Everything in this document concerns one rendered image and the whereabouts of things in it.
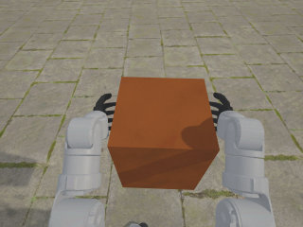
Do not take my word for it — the robot right forearm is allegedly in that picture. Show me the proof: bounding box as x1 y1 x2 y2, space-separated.
217 111 276 226

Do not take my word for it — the carton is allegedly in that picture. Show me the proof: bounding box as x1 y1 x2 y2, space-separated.
107 77 220 190

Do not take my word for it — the left robot upper arm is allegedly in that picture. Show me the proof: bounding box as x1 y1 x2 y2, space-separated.
48 198 105 227

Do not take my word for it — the left robot hand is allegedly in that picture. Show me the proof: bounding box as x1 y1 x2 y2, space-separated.
93 93 116 131

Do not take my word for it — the right robot upper arm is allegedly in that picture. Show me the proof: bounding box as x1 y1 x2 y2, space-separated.
215 198 276 227

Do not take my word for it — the robot left forearm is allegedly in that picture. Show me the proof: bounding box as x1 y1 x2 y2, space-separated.
47 111 109 227

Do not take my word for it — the right robot hand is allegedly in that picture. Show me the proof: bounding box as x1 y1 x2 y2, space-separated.
209 92 233 131

